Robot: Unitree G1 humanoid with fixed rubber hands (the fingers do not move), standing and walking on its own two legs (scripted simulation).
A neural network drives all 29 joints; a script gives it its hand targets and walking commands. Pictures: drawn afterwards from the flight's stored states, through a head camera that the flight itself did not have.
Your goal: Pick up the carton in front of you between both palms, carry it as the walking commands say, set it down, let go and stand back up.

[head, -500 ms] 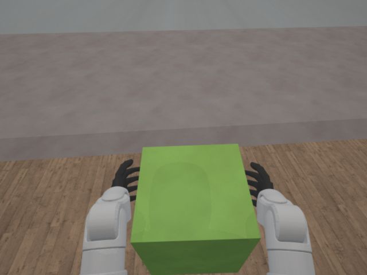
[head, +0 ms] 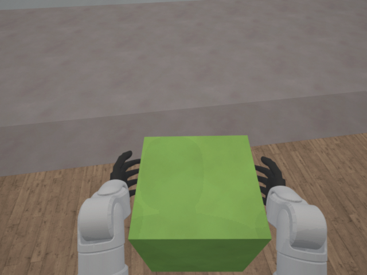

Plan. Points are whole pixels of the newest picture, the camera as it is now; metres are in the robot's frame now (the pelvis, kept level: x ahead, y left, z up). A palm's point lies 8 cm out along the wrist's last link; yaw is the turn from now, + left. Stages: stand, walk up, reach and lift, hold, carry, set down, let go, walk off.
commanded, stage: carry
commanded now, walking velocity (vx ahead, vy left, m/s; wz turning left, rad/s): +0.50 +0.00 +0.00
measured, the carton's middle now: (196, 208) +0.27 -0.01 +0.01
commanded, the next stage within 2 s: none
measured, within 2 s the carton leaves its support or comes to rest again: neither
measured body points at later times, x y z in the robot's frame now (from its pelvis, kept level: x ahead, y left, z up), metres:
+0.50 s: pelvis +0.33 -0.03 +0.00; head +0.35 -0.04 +0.45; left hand +0.59 +0.14 +0.07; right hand +0.61 -0.16 +0.06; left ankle +0.43 +0.12 -0.69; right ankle +0.26 -0.10 -0.75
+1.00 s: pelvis +0.54 +0.00 -0.01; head +0.57 +0.01 +0.43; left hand +0.89 +0.16 +0.09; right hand +0.89 -0.14 +0.09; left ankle +0.56 +0.08 -0.75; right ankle +0.52 -0.11 -0.75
